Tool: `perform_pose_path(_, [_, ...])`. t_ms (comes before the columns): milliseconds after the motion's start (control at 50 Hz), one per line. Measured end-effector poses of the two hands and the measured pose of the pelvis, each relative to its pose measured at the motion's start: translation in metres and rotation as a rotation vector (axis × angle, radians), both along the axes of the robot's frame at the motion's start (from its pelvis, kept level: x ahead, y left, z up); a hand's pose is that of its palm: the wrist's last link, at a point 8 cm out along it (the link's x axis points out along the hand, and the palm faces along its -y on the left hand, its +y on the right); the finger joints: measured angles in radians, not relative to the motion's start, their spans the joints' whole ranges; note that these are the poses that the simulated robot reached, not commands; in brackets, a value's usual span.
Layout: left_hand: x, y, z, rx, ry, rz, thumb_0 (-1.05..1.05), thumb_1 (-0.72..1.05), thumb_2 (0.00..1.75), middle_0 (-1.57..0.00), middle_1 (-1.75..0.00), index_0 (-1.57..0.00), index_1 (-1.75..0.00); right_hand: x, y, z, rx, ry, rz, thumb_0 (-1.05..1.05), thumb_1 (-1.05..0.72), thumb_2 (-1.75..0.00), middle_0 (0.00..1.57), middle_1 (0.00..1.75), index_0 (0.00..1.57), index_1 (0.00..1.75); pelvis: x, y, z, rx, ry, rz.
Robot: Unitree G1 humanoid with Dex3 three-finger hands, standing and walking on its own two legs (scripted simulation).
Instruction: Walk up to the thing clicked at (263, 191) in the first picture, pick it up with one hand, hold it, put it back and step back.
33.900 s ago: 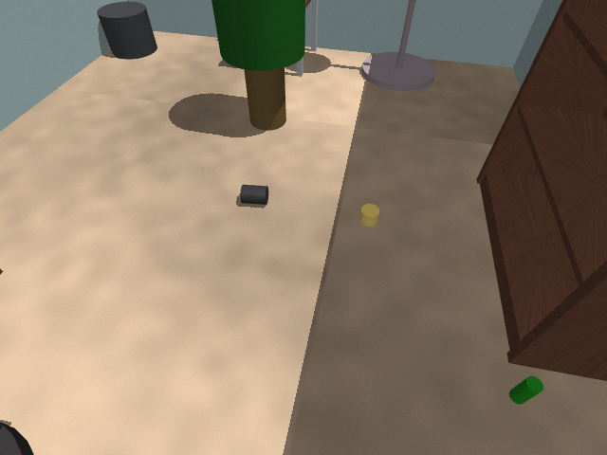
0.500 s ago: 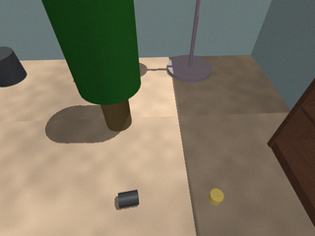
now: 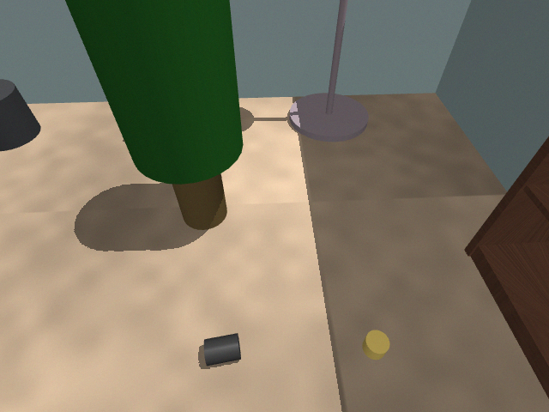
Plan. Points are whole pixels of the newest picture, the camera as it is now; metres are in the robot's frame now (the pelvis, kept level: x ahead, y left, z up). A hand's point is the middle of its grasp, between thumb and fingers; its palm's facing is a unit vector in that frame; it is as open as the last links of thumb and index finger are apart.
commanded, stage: stand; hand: left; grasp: from above
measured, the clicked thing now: (222, 349) +0.45 +0.21 -0.74
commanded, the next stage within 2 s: step back in 0.62 s
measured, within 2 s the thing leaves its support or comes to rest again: neither
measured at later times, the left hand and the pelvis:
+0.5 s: hand out of the picture +0.08 +0.25 -0.16, palm faces -0.01 -0.94 -0.33, open 7.4 cm; pelvis +0.00 +0.00 +0.00, yaw +0 degrees
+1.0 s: hand out of the picture +0.03 +0.24 -0.16, palm faces -0.06 -0.90 -0.44, open 7.4 cm; pelvis -0.05 -0.03 -0.02, yaw -2 degrees
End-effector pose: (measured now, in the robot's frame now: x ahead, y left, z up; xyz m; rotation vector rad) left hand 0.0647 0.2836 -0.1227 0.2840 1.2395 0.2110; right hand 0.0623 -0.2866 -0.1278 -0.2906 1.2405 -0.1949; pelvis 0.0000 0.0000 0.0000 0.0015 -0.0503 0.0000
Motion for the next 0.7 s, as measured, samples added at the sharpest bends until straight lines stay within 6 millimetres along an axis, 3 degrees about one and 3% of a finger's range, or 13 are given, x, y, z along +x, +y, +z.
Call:
perform_pose_path(200, [0.009,0.004,0.003,0.006,-0.025,-0.010,0.01,0.90,0.90,-0.20,-0.30,-0.21,-0.30,0.006,-0.004,0.004,-0.012,-0.018,0.000,0.00,-0.90,-0.90,0.20,0.30,0.21,0.29,0.001,0.001,0.000,0.000,-0.002,-0.002])
perform_pose_path(620, [0.007,0.006,0.001,0.008,0.003,-0.020,0.01,0.90,0.90,-0.20,-0.30,-0.21,-0.30,0.003,-0.004,0.003,-0.008,0.008,-0.004,0.01,-0.90,-0.90,0.20,0.30,0.21,0.29,0.005,0.001,0.000,0.001,0.008,-0.004])
perform_pose_path(700, [0.009,0.011,0.000,0.021,-0.001,-0.019,0.01,0.90,0.90,-0.20,-0.30,-0.21,-0.30,0.004,-0.010,0.002,-0.009,0.005,-0.019,0.01,-0.90,-0.90,0.20,0.30,0.21,0.30,-0.003,-0.001,-0.003,0.004,0.021,-0.008])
